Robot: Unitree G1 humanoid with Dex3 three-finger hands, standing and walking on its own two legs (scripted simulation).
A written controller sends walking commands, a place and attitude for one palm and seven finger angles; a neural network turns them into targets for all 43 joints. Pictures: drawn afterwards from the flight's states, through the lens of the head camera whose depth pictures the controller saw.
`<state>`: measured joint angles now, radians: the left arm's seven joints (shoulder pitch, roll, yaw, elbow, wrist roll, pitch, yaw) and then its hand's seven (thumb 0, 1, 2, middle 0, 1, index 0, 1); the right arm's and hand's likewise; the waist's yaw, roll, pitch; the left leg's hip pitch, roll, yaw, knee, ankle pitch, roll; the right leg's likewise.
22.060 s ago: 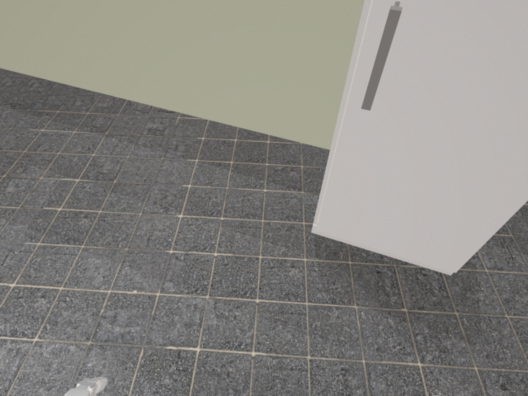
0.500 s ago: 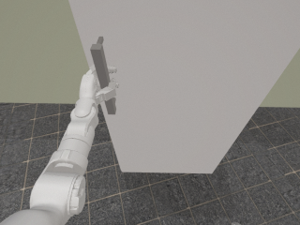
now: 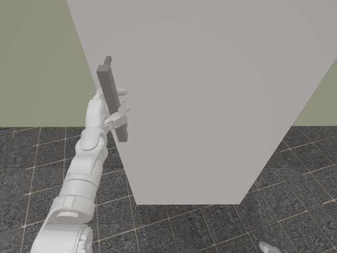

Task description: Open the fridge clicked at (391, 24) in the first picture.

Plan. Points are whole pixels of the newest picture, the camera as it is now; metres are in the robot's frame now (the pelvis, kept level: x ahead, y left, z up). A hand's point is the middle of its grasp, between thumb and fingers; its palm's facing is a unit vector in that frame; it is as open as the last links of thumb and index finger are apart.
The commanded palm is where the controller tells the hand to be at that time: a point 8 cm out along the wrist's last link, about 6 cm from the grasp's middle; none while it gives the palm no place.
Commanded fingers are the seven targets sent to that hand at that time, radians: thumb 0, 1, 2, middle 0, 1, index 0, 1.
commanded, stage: pull the door a little, standing still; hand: left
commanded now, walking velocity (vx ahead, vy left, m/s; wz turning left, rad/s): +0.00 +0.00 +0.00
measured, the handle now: (116, 103) +0.46 +0.14 +0.12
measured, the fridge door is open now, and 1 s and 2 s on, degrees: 0 17 53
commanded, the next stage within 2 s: walk backward, drawing the door open in 0.50 s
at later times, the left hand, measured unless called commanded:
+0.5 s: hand (121, 123) +0.38 +0.12 +0.13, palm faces +0.01 -1.00 +0.00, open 5.9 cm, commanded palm +0.31 +0.17 +0.13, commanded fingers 0.00 0.90 0.90 -0.45 -1.40 -0.45 -1.40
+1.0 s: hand (128, 170) +0.26 +0.08 +0.12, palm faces +0.08 -0.98 -0.17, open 6.4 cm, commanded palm +0.22 +0.13 +0.12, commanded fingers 0.00 0.90 0.90 -0.45 -1.40 -0.45 -1.40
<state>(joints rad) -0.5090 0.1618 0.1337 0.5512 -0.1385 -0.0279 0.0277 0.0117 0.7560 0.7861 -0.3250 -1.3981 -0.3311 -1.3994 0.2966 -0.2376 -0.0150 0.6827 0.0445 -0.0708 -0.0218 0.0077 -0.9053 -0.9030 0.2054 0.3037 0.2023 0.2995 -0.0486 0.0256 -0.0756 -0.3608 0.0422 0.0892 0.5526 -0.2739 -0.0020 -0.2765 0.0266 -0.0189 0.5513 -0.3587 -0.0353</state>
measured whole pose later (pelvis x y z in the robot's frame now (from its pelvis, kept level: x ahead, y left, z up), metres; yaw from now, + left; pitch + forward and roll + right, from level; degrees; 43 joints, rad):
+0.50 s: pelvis +0.04 +0.00 +0.01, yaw -1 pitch +4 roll +1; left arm -0.16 0.13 0.09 0.10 -0.15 0.12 0.00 0.01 0.73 0.76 -0.31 -1.40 -0.33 -1.40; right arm 0.23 -0.22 0.01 0.60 0.04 0.01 -0.03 0.01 -0.90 -0.90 0.21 0.30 0.20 0.30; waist -0.02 0.02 -0.09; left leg -0.22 0.04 0.09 0.47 -0.29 -0.01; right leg -0.15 0.03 0.00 0.47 -0.35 -0.02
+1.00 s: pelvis +0.02 -0.03 +0.01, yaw +2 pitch +2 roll +2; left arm 0.32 0.14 -0.08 -0.34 -0.07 0.03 0.09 -0.03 0.60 0.76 -0.42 -1.37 -0.34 -1.40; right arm 0.13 -0.19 0.06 0.48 0.00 0.08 -0.06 0.01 -0.90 -0.90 0.21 0.30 0.20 0.30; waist 0.00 0.07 -0.02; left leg -0.28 0.03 0.02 0.52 -0.18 -0.01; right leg -0.16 0.01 -0.09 0.49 -0.32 -0.04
